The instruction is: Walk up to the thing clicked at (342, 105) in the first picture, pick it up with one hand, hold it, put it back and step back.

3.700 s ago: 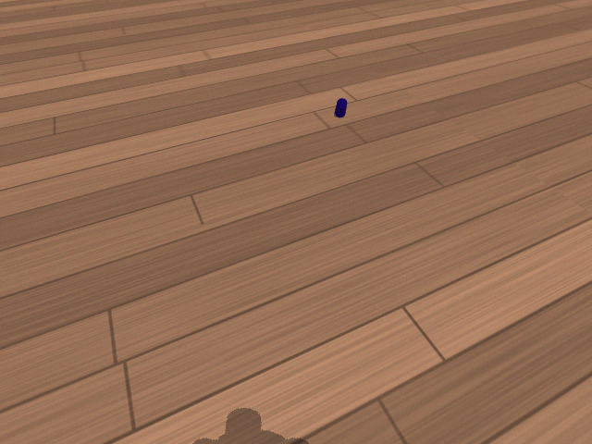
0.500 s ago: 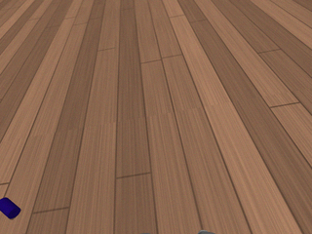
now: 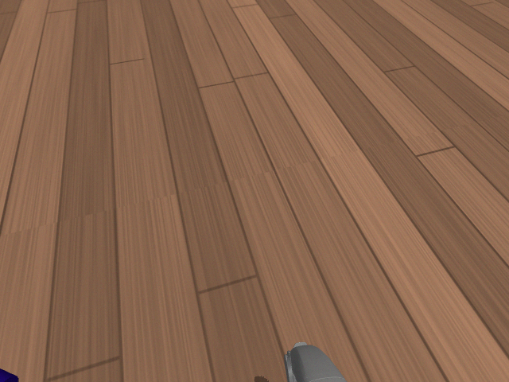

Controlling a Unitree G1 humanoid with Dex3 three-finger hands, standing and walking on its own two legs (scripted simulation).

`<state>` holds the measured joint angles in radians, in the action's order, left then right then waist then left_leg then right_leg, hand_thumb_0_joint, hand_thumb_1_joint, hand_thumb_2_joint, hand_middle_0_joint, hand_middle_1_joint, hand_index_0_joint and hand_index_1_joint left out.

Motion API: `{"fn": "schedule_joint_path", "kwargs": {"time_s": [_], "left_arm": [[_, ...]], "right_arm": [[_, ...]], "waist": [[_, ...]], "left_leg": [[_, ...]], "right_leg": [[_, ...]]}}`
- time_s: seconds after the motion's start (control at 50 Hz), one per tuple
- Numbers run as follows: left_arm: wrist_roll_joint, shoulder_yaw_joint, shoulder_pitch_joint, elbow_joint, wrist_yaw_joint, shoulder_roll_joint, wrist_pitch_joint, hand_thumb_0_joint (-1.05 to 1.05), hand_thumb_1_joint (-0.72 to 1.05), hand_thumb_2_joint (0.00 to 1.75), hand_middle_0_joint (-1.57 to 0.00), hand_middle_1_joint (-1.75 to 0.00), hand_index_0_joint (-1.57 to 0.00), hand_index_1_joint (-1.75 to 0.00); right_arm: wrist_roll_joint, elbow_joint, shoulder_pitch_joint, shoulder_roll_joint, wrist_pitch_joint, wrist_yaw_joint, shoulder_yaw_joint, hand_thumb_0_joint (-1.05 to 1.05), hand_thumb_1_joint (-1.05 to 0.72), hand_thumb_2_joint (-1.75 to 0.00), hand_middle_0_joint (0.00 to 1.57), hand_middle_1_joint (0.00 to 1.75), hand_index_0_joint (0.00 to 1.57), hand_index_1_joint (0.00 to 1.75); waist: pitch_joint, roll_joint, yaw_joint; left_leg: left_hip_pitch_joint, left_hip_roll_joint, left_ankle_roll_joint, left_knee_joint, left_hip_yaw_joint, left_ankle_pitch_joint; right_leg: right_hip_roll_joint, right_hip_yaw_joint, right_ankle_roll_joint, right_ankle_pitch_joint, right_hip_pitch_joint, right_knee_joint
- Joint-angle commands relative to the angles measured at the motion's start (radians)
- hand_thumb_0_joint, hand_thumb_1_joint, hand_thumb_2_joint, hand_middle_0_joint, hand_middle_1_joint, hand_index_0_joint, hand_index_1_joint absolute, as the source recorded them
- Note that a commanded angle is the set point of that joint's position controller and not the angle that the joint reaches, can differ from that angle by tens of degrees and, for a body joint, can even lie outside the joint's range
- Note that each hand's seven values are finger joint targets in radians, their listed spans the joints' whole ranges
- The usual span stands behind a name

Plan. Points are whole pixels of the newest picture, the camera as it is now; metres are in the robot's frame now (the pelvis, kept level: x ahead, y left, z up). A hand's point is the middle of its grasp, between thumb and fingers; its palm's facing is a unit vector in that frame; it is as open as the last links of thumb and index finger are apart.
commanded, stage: walk up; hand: left
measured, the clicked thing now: out of the picture +0.29 +0.88 -0.71
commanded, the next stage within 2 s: none
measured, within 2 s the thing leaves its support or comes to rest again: neither
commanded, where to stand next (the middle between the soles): -0.14 +0.78 m, yaw -19 degrees
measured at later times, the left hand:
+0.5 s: hand out of the picture +0.08 +0.56 -0.11, palm faces -0.09 -0.75 -0.66, open 7.4 cm
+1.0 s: hand out of the picture +0.05 +0.68 -0.12, palm faces -0.18 -0.82 -0.54, open 7.4 cm
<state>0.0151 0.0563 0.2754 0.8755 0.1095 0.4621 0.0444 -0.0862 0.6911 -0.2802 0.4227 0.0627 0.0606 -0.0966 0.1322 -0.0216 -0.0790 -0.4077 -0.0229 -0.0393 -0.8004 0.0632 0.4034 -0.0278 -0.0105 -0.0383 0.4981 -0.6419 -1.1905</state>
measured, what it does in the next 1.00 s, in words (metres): steps to the left: right foot, then left foot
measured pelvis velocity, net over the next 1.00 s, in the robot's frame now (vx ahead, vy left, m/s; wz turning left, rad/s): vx -0.09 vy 0.42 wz -0.18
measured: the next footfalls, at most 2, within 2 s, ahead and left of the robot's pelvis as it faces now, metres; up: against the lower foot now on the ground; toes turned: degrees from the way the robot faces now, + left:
right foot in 0.14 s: +0.11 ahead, -0.03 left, +0.00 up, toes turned -8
left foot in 0.50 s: +0.04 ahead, +0.41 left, +0.00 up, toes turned -6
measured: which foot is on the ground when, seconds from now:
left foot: down 0.00-0.14, up 0.16-0.48, down 0.50-0.88, up 0.90-1.00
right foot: up 0.00-0.12, down 0.14-0.54, up 0.56-0.84, down 0.86-1.00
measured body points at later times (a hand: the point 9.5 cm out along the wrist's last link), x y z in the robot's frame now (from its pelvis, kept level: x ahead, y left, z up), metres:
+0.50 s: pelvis -0.03 +0.23 -0.03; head +0.00 +0.18 +0.42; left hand +0.09 +0.60 -0.07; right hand +0.06 -0.13 -0.14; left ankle +0.00 +0.41 -0.71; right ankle +0.07 -0.01 -0.71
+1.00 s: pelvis -0.09 +0.42 -0.01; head -0.04 +0.37 +0.43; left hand +0.05 +0.73 -0.09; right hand -0.06 +0.10 -0.14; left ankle -0.04 +0.52 -0.64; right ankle -0.05 +0.30 -0.71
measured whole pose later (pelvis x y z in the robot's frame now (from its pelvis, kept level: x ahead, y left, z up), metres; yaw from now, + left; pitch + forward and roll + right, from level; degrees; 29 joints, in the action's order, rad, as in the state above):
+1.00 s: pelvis -0.09 +0.42 -0.01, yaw -11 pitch -3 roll -1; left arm -0.01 0.03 0.26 0.81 0.11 0.37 0.04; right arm -0.07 0.67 -0.26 0.43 0.12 0.05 -0.08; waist 0.19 -0.12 -0.03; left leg -0.61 0.05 0.00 -1.30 -0.05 0.52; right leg 0.01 0.07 -0.05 0.34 -0.42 -0.81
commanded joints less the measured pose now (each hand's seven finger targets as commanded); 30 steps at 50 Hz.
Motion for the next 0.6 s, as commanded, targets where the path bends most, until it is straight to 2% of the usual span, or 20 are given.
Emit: {"fn": "schedule_joint_path", "kwargs": {"time_s": [0.0,0.02,0.04,0.08,0.1,0.12,0.14,0.16,0.18,0.24,0.3,0.36,0.42,0.46,0.48,0.5,0.52,0.54,0.56,0.58], "left_arm": [[0.007,0.055,0.137,-0.057,0.008,0.189,0.012,0.00,0.90,0.90,-0.20,-0.30,-0.20,-0.30],[0.007,0.054,0.133,-0.068,0.007,0.188,0.012,0.00,0.90,0.90,-0.20,-0.30,-0.20,-0.30],[0.007,0.054,0.177,-0.061,0.007,0.177,0.013,0.00,0.90,0.90,-0.20,-0.30,-0.20,-0.30],[-0.005,0.069,0.309,-0.023,0.016,0.185,0.022,0.00,0.90,0.90,-0.20,-0.30,-0.20,-0.30],[-0.022,0.090,0.348,-0.021,0.026,0.240,0.024,0.00,0.90,0.90,-0.20,-0.30,-0.20,-0.30],[-0.039,0.110,0.331,-0.044,0.032,0.300,0.021,0.00,0.90,0.90,-0.20,-0.30,-0.20,-0.30],[-0.043,0.104,0.243,-0.098,0.034,0.294,0.018,0.00,0.90,0.90,-0.20,-0.30,-0.20,-0.30],[-0.036,0.108,0.143,-0.134,0.042,0.318,0.018,0.00,0.90,0.90,-0.20,-0.30,-0.20,-0.30],[-0.027,0.104,0.085,-0.155,0.045,0.306,0.027,0.00,0.90,0.90,-0.20,-0.30,-0.20,-0.30],[-0.032,0.091,0.050,-0.146,0.031,0.266,0.036,0.00,0.90,0.90,-0.20,-0.30,-0.20,-0.30],[-0.050,0.112,0.015,-0.140,0.010,0.289,0.030,0.00,0.90,0.90,-0.20,-0.30,-0.20,-0.30],[-0.064,0.130,-0.003,-0.141,0.000,0.332,0.024,0.00,0.90,0.90,-0.20,-0.30,-0.20,-0.30],[-0.071,0.135,0.036,-0.129,-0.006,0.349,0.018,0.00,0.90,0.90,-0.20,-0.30,-0.20,-0.30],[-0.060,0.131,-0.012,-0.134,-0.006,0.359,0.010,0.00,0.90,0.90,-0.20,-0.30,-0.20,-0.30],[-0.059,0.116,-0.022,-0.134,-0.003,0.316,0.003,0.00,0.90,0.90,-0.20,-0.30,-0.20,-0.30],[-0.048,0.090,-0.027,-0.131,0.005,0.223,-0.004,0.00,0.90,0.90,-0.20,-0.30,-0.20,-0.30],[-0.037,0.064,-0.023,-0.141,0.020,0.145,-0.005,0.00,0.90,0.90,-0.20,-0.30,-0.20,-0.30],[-0.042,0.070,-0.087,-0.139,0.042,0.204,0.005,0.00,0.90,0.90,-0.20,-0.30,-0.20,-0.30],[-0.037,0.066,-0.090,-0.118,0.036,0.231,0.010,0.00,0.90,0.90,-0.20,-0.30,-0.20,-0.30],[-0.017,0.076,-0.091,-0.084,0.029,0.246,0.008,0.00,0.90,0.90,-0.20,-0.30,-0.20,-0.30]], "right_arm": [[-0.003,-0.147,0.021,0.204,-0.023,-0.028,-0.072,0.00,-0.90,-0.90,0.20,0.30,0.20,0.30],[-0.004,-0.158,0.013,0.194,-0.018,-0.029,-0.070,0.00,-0.90,-0.90,0.20,0.30,0.20,0.30],[-0.003,-0.172,0.046,0.197,-0.012,-0.030,-0.067,0.00,-0.90,-0.90,0.20,0.30,0.20,0.30],[0.009,-0.206,0.122,0.187,0.002,-0.023,-0.057,0.00,-0.90,-0.90,0.20,0.30,0.20,0.30],[0.019,-0.212,0.094,0.149,0.001,-0.020,-0.043,0.00,-0.90,-0.90,0.20,0.30,0.20,0.30],[0.026,-0.212,0.023,0.121,0.001,-0.019,-0.035,0.00,-0.90,-0.90,0.20,0.30,0.20,0.30],[0.019,-0.172,-0.083,0.162,0.019,-0.024,-0.043,0.00,-0.90,-0.90,0.20,0.30,0.20,0.30],[0.010,-0.173,-0.074,0.232,0.034,-0.036,-0.074,0.00,-0.90,-0.90,0.20,0.30,0.20,0.30],[0.005,-0.164,-0.034,0.262,0.039,-0.039,-0.084,0.00,-0.90,-0.90,0.20,0.30,0.20,0.30],[0.008,-0.126,0.014,0.260,0.030,-0.010,-0.089,0.00,-0.90,-0.90,0.20,0.30,0.20,0.30],[0.007,-0.104,-0.041,0.228,0.037,0.018,-0.077,0.00,-0.90,-0.90,0.20,0.30,0.20,0.30],[0.016,-0.101,-0.025,0.211,0.041,0.028,-0.070,0.00,-0.90,-0.90,0.20,0.30,0.20,0.30],[0.022,-0.102,-0.001,0.217,0.038,0.029,-0.075,0.00,-0.90,-0.90,0.20,0.30,0.20,0.30],[0.021,-0.070,-0.083,0.227,0.032,0.026,-0.087,0.00,-0.90,-0.90,0.20,0.30,0.20,0.30],[0.013,-0.037,-0.182,0.240,0.023,0.022,-0.099,0.00,-0.90,-0.90,0.20,0.30,0.20,0.30],[-0.007,-0.023,-0.253,0.283,0.015,0.013,-0.112,0.00,-0.90,-0.90,0.20,0.30,0.20,0.30],[-0.009,-0.070,-0.158,0.382,0.004,-0.001,-0.118,0.00,-0.90,-0.90,0.20,0.30,0.20,0.30],[0.018,-0.079,-0.042,0.447,0.001,-0.014,-0.123,0.00,-0.90,-0.90,0.20,0.30,0.20,0.30],[0.020,-0.103,0.046,0.403,-0.002,-0.022,-0.113,0.00,-0.90,-0.90,0.20,0.30,0.20,0.30],[0.007,-0.122,0.081,0.316,-0.004,-0.026,-0.096,0.00,-0.90,-0.90,0.20,0.30,0.20,0.30]], "waist": [[-0.191,-0.218,0.008],[-0.185,-0.209,0.003],[-0.196,-0.213,0.034],[-0.226,-0.120,0.131],[-0.233,-0.022,0.159],[-0.253,0.166,0.142],[-0.278,0.061,0.082],[-0.238,0.043,0.069],[-0.178,0.003,0.069],[-0.060,-0.005,0.052],[-0.072,0.130,0.038],[-0.078,0.254,0.055],[-0.116,0.277,0.092],[-0.147,0.253,0.038],[-0.183,0.150,-0.016],[-0.146,-0.099,-0.076],[-0.079,-0.328,-0.044],[-0.048,-0.360,-0.037],[-0.001,-0.259,-0.012],[0.044,-0.126,-0.015]], "left_leg": [[0.298,-0.188,-0.165,0.197,-0.205,-0.759],[0.281,-0.190,-0.163,0.193,-0.196,-0.751],[0.229,-0.198,-0.159,0.166,-0.189,-0.703],[0.042,-0.112,-0.075,-0.013,-0.079,-0.640],[-0.092,-0.062,-0.010,-0.142,-0.051,-0.520],[-0.367,0.006,0.055,-0.315,-0.063,0.064],[-0.377,-0.023,0.083,-0.476,-0.183,0.198],[-0.371,-0.029,0.083,-0.620,-0.225,0.216],[-0.354,-0.067,0.069,-0.687,-0.256,0.164],[-0.247,-0.038,0.038,-0.617,-0.232,0.029],[-0.188,-0.040,0.036,-0.542,-0.167,-0.016],[-0.134,-0.058,0.038,-0.343,-0.090,0.012],[-0.073,-0.044,0.024,-0.177,-0.054,0.126],[0.088,-0.022,0.004,-0.031,-0.010,0.083],[0.192,0.002,-0.006,0.076,-0.031,0.069],[0.202,-0.059,-0.030,0.266,-0.201,0.166],[0.078,-0.278,-0.093,0.399,-0.558,0.079],[-0.046,-0.344,-0.197,0.517,-0.743,0.124],[-0.147,-0.362,-0.224,0.504,-0.720,0.122],[-0.145,-0.260,-0.160,0.416,-0.530,0.045]], "right_leg": [[0.035,0.054,0.007,-0.050,0.005,0.189],[0.042,0.068,0.004,-0.076,0.044,0.260],[0.064,0.061,-0.009,-0.140,0.141,0.377],[0.063,0.056,-0.040,-0.389,0.449,0.637],[0.093,-0.015,-0.052,-0.426,0.598,0.686],[0.305,-0.347,-0.155,-0.474,0.771,0.683],[0.487,-0.566,-0.241,-0.251,0.697,0.741],[0.597,-0.699,-0.351,-0.193,0.547,0.799],[0.594,-0.694,-0.364,-0.096,0.421,0.845],[0.372,-0.381,-0.221,-0.014,0.184,0.805],[0.264,-0.218,-0.168,0.022,0.130,0.749],[0.224,-0.162,-0.148,0.078,0.106,0.730],[0.241,-0.190,-0.158,0.019,0.137,0.697],[0.242,-0.169,-0.128,-0.010,0.046,0.644],[0.193,-0.121,-0.084,0.007,-0.010,0.485],[0.038,-0.033,-0.038,0.073,-0.142,0.186],[-0.112,0.021,0.008,0.177,-0.277,-0.059],[-0.052,-0.076,-0.029,0.150,-0.212,-0.140],[-0.010,-0.070,-0.031,0.094,-0.151,-0.170],[0.007,-0.103,-0.013,0.012,-0.161,-0.166]]}}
